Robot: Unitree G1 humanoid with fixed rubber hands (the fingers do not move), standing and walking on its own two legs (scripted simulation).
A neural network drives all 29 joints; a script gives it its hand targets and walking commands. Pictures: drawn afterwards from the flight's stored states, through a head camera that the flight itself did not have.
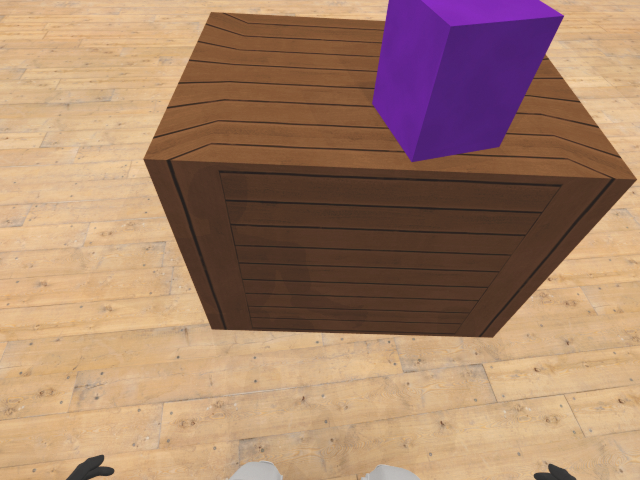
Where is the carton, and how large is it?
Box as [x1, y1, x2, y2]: [372, 0, 563, 161]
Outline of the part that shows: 389,0 372,103 410,160 415,161 499,146 563,15 539,0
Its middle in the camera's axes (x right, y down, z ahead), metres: +0.25 -0.34 +0.74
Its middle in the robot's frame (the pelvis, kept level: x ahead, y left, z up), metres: +0.80 -0.22 +0.11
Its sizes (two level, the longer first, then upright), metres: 0.210 0.200 0.250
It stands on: a pedestal, 0.72 m high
